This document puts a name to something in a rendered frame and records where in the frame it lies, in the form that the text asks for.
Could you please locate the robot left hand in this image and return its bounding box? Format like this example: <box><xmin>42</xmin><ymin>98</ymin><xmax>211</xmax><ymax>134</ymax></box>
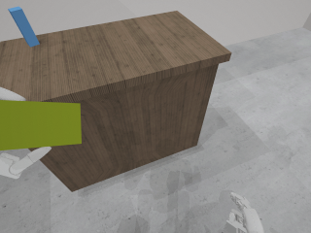
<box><xmin>0</xmin><ymin>87</ymin><xmax>52</xmax><ymax>179</ymax></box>

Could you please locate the robot right hand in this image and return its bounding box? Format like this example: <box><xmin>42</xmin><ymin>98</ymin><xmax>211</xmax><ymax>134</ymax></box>
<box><xmin>226</xmin><ymin>192</ymin><xmax>264</xmax><ymax>233</ymax></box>

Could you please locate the sponge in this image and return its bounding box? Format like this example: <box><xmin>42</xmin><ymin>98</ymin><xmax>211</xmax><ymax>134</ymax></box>
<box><xmin>0</xmin><ymin>100</ymin><xmax>82</xmax><ymax>150</ymax></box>

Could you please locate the table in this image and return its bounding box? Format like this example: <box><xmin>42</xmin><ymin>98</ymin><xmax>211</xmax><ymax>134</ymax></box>
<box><xmin>0</xmin><ymin>11</ymin><xmax>232</xmax><ymax>192</ymax></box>

